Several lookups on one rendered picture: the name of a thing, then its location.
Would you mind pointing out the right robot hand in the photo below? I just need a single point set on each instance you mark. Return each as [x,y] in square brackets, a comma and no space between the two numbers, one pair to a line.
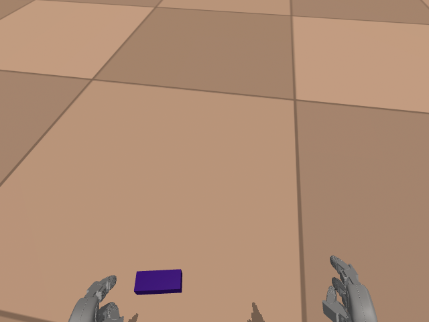
[357,304]

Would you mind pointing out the left robot hand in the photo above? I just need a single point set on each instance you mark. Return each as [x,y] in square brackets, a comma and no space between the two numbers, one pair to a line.
[87,308]

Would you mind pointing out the carton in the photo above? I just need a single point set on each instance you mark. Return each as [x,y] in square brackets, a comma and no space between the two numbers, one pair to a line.
[158,282]

